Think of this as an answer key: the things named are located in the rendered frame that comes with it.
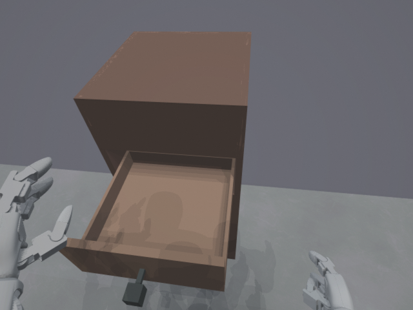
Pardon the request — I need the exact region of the robot left forearm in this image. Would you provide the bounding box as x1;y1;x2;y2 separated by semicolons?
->
0;278;24;310

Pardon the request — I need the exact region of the drawer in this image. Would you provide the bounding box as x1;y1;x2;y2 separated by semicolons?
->
59;150;236;292

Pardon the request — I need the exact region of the cabinet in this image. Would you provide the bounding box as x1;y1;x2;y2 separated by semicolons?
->
73;32;252;260

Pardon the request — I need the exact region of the handle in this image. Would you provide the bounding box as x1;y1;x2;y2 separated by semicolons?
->
122;269;147;307

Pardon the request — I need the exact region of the right robot hand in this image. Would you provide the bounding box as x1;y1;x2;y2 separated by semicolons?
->
303;251;354;310

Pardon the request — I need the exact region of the left robot hand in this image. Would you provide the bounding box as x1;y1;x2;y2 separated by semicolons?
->
0;157;73;279

